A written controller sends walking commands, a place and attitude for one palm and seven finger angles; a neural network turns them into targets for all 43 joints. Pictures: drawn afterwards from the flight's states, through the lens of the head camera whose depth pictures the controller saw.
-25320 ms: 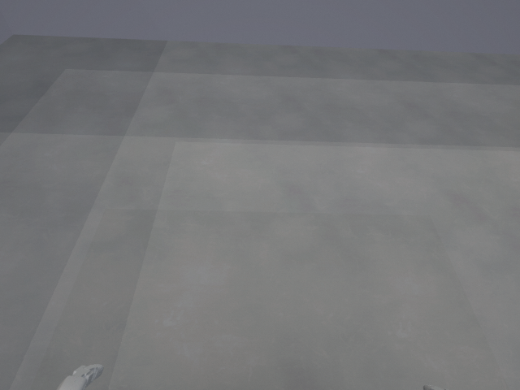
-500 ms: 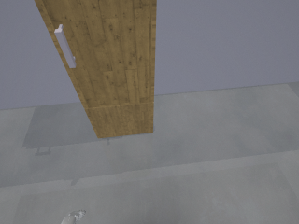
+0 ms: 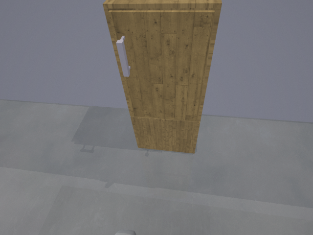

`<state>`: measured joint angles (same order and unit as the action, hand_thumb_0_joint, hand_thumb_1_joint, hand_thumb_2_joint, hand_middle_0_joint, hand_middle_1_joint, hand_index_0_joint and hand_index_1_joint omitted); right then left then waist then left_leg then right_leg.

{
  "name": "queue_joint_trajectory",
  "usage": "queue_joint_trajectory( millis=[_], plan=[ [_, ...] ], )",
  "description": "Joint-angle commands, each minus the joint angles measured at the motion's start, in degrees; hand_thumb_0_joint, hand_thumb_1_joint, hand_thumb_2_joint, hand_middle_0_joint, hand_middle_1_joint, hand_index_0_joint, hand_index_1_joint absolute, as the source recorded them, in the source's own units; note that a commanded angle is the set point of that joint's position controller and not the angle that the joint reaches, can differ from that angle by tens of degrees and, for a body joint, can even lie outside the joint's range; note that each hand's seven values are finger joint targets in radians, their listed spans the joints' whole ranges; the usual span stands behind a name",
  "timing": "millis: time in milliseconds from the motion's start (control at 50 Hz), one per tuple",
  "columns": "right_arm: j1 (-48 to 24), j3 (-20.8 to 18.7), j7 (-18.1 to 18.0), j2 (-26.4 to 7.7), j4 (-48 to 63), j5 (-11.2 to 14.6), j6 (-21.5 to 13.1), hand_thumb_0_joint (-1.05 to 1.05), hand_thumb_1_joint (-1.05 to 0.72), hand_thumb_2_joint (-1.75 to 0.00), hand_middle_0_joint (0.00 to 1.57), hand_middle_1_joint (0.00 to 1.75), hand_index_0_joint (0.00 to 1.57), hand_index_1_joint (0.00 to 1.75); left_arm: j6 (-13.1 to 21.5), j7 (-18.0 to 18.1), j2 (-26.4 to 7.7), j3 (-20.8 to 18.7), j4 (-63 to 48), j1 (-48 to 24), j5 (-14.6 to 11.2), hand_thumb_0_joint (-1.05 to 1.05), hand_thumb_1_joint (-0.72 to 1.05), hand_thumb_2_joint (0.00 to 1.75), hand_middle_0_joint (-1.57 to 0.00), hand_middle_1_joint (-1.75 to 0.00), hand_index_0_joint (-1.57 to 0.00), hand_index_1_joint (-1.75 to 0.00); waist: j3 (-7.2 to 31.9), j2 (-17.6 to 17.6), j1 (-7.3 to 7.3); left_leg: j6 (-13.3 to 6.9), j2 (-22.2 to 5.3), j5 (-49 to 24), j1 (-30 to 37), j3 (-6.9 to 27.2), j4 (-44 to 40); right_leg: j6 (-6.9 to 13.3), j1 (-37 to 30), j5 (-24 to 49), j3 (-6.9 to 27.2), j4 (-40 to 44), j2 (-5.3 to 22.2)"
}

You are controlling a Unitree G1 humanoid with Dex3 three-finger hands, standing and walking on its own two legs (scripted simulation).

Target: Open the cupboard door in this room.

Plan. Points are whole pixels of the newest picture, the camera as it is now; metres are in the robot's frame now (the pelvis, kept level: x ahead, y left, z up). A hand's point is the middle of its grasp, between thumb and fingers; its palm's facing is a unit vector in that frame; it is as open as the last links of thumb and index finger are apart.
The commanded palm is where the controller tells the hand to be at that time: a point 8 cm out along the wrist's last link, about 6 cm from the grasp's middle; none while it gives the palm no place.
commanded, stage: take the last steps up to it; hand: left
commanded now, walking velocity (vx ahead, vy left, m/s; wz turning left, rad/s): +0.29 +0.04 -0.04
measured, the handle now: (124, 56) +0.77 +0.24 +0.04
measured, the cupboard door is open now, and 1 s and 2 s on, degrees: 0 0 0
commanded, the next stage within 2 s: come to a stop and stand still in 0.46 s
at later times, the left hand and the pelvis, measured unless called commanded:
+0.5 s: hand (99, 198) +0.24 +0.24 -0.18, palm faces -0.01 -0.98 -0.21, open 7.4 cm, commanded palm none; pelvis +0.14 +0.05 -0.02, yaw -3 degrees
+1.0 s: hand (100, 195) +0.26 +0.25 -0.19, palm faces -0.02 -0.97 -0.26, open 7.3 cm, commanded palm none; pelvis +0.18 +0.06 -0.02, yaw -3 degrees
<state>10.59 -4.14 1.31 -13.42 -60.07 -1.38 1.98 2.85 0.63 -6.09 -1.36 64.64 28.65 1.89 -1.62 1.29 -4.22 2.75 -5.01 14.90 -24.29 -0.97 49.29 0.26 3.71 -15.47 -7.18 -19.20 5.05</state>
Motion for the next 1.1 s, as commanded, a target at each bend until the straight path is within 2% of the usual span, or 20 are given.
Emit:
queue_joint_trajectory(
  millis=[0, 80, 100, 120, 140, 160, 220, 480, 540, 560, 580, 600, 680, 920, 940, 960, 1000, 1020, 1040, 1080],
  plan=[
    [-8.32, 1.09, 0.51, 0.98, 6.31, 0.33, -2.57, 0.0, -0.9, -0.9, 0.2, 0.3, 0.2, 0.3, 1.11, 0.42, -10.79, -2.04, -0.77, 3.41, 0.0, 0.0, 0.9, 0.9, -0.2, -0.3, -0.2, -0.3, -5.17, -12.85, -0.81, -1.1, 1.65, 2.83, -2.94, -3.89, -10.94, 7.24, 0.65, 5.41, 11.89, 8.31, 12.74],
    [1.35, 1.07, -0.4, -0.26, 2.9, 0.52, -4.44, 0.0, -0.9, -0.9, 0.2, 0.3, 0.2, 0.3, 0.47, 0.59, -10.25, -2.28, -0.16, 0.19, -0.56, 0.0, 0.9, 0.9, -0.2, -0.3, -0.2, -0.3, 0.08, -9.02, 4.46, -2.25, 3.82, -3.49, 19.07, -6.67, -26.21, 4.17, 8.18, 10.56, 5.75, -3.21, 8.53],
    [7.77, 0.19, -1.26, -3.65, 0.77, 0.51, -5.06, 0.0, -0.9, -0.9, 0.2, 0.3, 0.2, 0.3, 0.37, 0.42, -8.01, -1.66, -0.28, 0.69, -0.79, 0.0, 0.9, 0.9, -0.2, -0.3, -0.2, -0.3, 4.41, -1.09, 7.13, -3.6, -0.42, -3.89, 31.65, -2.87, -27.82, 2.47, 14.64, 8.92, 3.12, -14.17, 5.2],
    [14.45, -1.39, -1.9, -9.3, -1.0, -0.02, -5.41, 0.0, -0.9, -0.9, 0.2, 0.3, 0.2, 0.3, 0.39, 0.03, -4.83, -0.85, -1.55, 1.11, -1.16, 0.0, 0.9, 0.9, -0.2, -0.3, -0.2, -0.3, 8.49, 13.03, 9.25, -7.75, -14.96, -5.95, 41.32, 14.92, -28.88, -0.24, 27.88, -12.57, -1.32, -28.7, -0.63],
    [18.33, -1.65, -2.24, -11.15, -1.94, 0.33, -4.65, 0.0, -0.9, -0.9, 0.2, 0.3, 0.2, 0.3, 0.36, 0.39, -4.6, -0.68, -2.99, -1.84, -0.68, 0.0, 0.9, 0.9, -0.2, -0.3, -0.2, -0.3, 6.73, 13.05, 10.42, -11.65, -19.75, -7.48, 38.9, 19.23, -32.71, 0.11, 33.08, -19.58, 1.93, -38.63, -1.24],
    [16.39, -1.51, -2.26, -10.21, -1.21, 0.45, -4.17, 0.0, -0.9, -0.9, 0.2, 0.3, 0.2, 0.3, 0.23, 0.36, -5.11, -1.1, -4.03, -4.38, -0.65, 0.0, 0.9, 0.9, -0.2, -0.3, -0.2, -0.3, 1.57, 6.62, 9.59, -12.79, -20.22, -4.87, 32.02, 17.07, -34.23, 1.02, 33.76, -17.17, 3.65, -43.01, 0.89],
    [8.51, 0.87, -2.63, -1.38, -0.36, 0.49, -5.28, 0.0, -0.9, -0.9, 0.2, 0.3, 0.2, 0.3, -0.58, -0.45, -5.11, -1.79, -2.11, -5.67, -0.55, 0.0, 0.9, 0.9, -0.2, -0.3, -0.2, -0.3, -5.37, 7.91, 5.53, -10.66, -13.71, -14.38, 19.29, 7.02, -36.8, 0.38, 30.54, -6.49, 5.61, -46.6, 3.45],
    [10.68, 0.13, -3.11, -2.88, -1.55, -0.39, -6.03, 0.0, -0.9, -0.9, 0.2, 0.3, 0.2, 0.3, -1.88, -1.43, -5.65, -1.85, -9.91, -18.09, -0.85, 0.0, 0.9, 0.9, -0.2, -0.3, -0.2, -0.3, -6.18, 5.75, 4.02, -10.6, -11.32, -34.33, 20.47, -2.34, -32.21, 0.84, 23.55, 1.01, 1.31, -20.55, 0.3],
    [10.42, 0.09, -2.92, -3.89, -2.2, 0.3, -5.45, 0.0, -0.9, -0.9, 0.2, 0.3, 0.2, 0.3, -0.74, -1.1, -8.32, -2.31, -6.58, -7.92, -0.56, 0.0, 0.9, 0.9, -0.2, -0.3, -0.2, -0.3, 0.39, 1.24, -0.84, -7.12, -7.75, -36.61, 17.6, -4.83, -17.64, 1.71, 5.21, 9.5, -0.94, -10.51, -2.92],
    [11.75, 0.49, -2.5, -1.76, -2.24, 0.79, -5.45, 0.0, -0.9, -0.9, 0.2, 0.3, 0.2, 0.3, 0.27, -0.38, -12.62, -3.06, -5.07, -2.89, -0.21, 0.0, 0.9, 0.9, -0.2, -0.3, -0.2, -0.3, 5.69, -7.51, -2.77, -4.38, -3.52, -23.75, 9.4, -6.57, -5.16, 3.61, -6.28, 24.79, 7.41, -9.21, 4.49],
    [14.76, 1.07, -2.42, 1.17, -1.33, 1.47, -5.08, 0.0, -0.9, -0.9, 0.2, 0.3, 0.2, 0.3, 0.79, 0.14, -17.22, -3.92, -4.29, -0.08, -0.61, 0.0, 0.9, 0.9, -0.2, -0.3, -0.2, -0.3, 11.49, -17.67, -1.51, -1.8, 4.38, 14.88, 2.42, -6.7, 9.38, 10.23, -12.21, 49.85, 25.18, -6.36, 19.79],
    [13.92, 1.23, -3.15, -0.08, -1.54, 1.73, -3.93, 0.0, -0.9, -0.9, 0.2, 0.3, 0.2, 0.3, 0.66, 0.56, -16.91, -2.92, -4.91, -2.91, -1.78, 0.0, 0.9, 0.9, -0.2, -0.3, -0.2, -0.3, 11.28, -12.09, -0.32, -1.81, 2.99, 20.99, 5.27, 0.73, 12.87, 13.52, -6.77, 59.25, 22.84, -4.93, 21.0],
    [12.23, 1.02, -2.89, 2.23, -3.23, 1.8, -0.83, 0.0, -0.9, -0.9, 0.2, 0.3, 0.2, 0.3, -1.23, 2.06, -13.43, -2.21, -9.26, -18.44, -0.96, 0.0, 0.9, 0.9, -0.2, -0.3, -0.2, -0.3, 1.74, -5.83, 4.22, -1.58, 0.67, 15.1, 7.26, 2.64, 11.22, 11.46, 11.73, 39.91, 12.92, -1.52, 16.42],
    [6.92, -0.02, -1.82, 0.96, 1.55, 1.05, 0.42, 0.0, -0.9, -0.9, 0.2, 0.3, 0.2, 0.3, -3.61, 1.8, -14.99, -4.13, -10.79, -19.22, 0.2, 0.0, 0.9, 0.9, -0.2, -0.3, -0.2, -0.3, 5.06, -12.71, 3.26, -0.66, 3.34, 11.13, 6.83, 0.15, -0.37, 9.76, 11.61, 14.85, 12.81, 1.03, 13.04],
    [9.06, -0.85, -2.04, -3.5, 6.53, 1.33, -1.49, 0.0, -0.9, -0.9, 0.2, 0.3, 0.2, 0.3, -2.81, 4.2, -17.06, -3.36, -12.67, -16.1, 0.21, 0.0, 0.9, 0.9, -0.2, -0.3, -0.2, -0.3, 20.24, -3.66, 6.29, 0.96, 6.31, 16.14, 5.07, -4.14, -5.6, 9.63, -7.34, 46.86, 19.59, -7.72, 14.62],
    [7.1, -0.15, -2.09, -0.77, 8.63, 1.87, -1.91, 0.0, -0.9, -0.9, 0.2, 0.3, 0.2, 0.3, -2.99, 4.27, -18.17, -3.5, -13.32, -16.13, -0.45, 0.0, 0.9, 0.9, -0.2, -0.3, -0.2, -0.3, 18.76, -3.87, 5.7, 0.35, 4.66, 9.52, 6.78, -4.6, -14.38, 9.35, -7.44, 43.95, 16.08, -11.74, 15.91],
    [7.48, 0.15, -2.45, -2.49, 9.55, 0.88, -2.17, 0.0, -0.9, -0.9, 0.2, 0.3, 0.2, 0.3, -4.1, 3.75, -13.4, -2.83, -13.69, -15.27, -0.81, 0.0, 0.9, 0.9, -0.2, -0.3, -0.2, -0.3, 14.04, 1.24, 5.96, -1.43, 3.04, -5.03, 14.51, -1.47, -29.28, 4.15, 4.5, 18.53, 7.38, -17.35, 6.74],
    [6.05, -0.7, -2.54, -6.09, 10.65, 0.22, -1.86, 0.0, -0.9, -0.9, 0.2, 0.3, 0.2, 0.3, -4.94, 3.02, -10.31, -2.19, -13.89, -15.64, -1.19, 0.0, 0.9, 0.9, -0.2, -0.3, -0.2, -0.3, 7.89, 9.4, 5.35, -4.47, -5.64, -10.26, 14.04, 7.94, -30.44, 0.75, 14.59, 0.76, 2.77, -18.7, 1.2],
    [3.08, -1.02, -2.7, -7.61, 12.71, -0.43, -1.06, 0.0, -0.9, -0.9, 0.2, 0.3, 0.2, 0.3, -5.55, 2.52, -8.81, -1.99, -14.2, -15.43, -1.11, 0.0, 0.9, 0.9, -0.2, -0.3, -0.2, -0.3, 0.97, 11.01, 4.49, -8.88, -11.01, -15.32, 7.04, 11.6, -30.7, -0.07, 18.57, -9.94, 3.01, -22.78, -1.88],
    [0.74, -0.12, -2.95, -5.63, 14.17, -0.59, -1.1, 0.0, -0.9, -0.9, 0.2, 0.3, 0.2, 0.3, -6.7, 1.74, -9.19, -2.08, -14.5, -16.6, -0.25, 0.0, 0.9, 0.9, -0.2, -0.3, -0.2, -0.3, -5.62, 10.41, 4.76, -10.02, -8.55, -6.7, -2.34, 9.69, -34.56, 0.57, 19.19, -9.27, 6.96, -31.33, -3.16]
  ],
)
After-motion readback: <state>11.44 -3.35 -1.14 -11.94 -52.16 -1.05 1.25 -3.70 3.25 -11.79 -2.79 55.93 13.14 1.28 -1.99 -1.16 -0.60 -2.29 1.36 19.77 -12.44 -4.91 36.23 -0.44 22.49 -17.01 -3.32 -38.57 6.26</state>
